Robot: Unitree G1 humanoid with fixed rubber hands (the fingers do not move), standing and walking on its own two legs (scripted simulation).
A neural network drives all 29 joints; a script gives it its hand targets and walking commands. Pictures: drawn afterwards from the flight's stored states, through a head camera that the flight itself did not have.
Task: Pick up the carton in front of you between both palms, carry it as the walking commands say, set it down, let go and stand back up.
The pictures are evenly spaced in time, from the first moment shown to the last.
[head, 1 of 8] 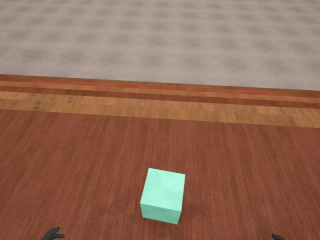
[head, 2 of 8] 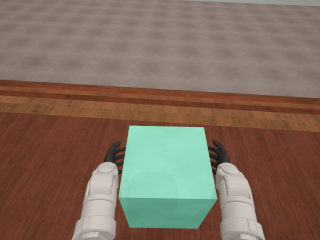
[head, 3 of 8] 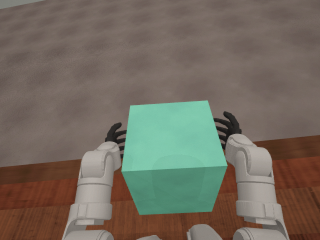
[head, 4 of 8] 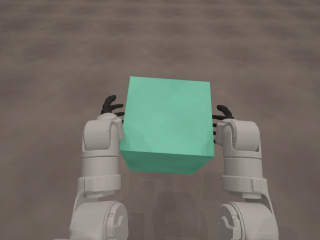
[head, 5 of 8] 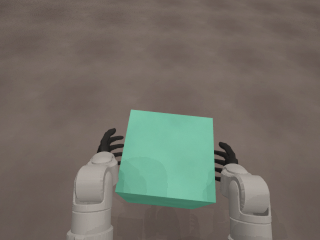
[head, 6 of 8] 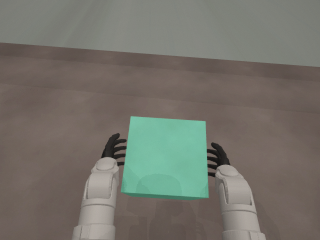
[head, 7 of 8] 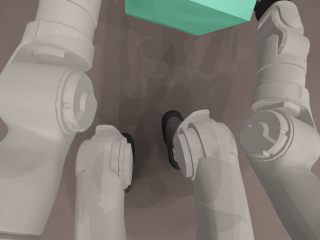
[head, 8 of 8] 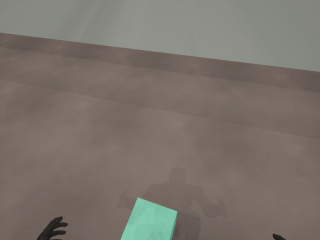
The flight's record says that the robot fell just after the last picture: no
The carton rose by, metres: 0.70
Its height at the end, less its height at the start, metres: -1.04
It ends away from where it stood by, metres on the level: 7.09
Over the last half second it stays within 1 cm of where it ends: yes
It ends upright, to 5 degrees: yes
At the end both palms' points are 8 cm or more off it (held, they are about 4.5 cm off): yes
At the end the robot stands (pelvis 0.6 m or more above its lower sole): yes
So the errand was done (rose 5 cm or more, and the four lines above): yes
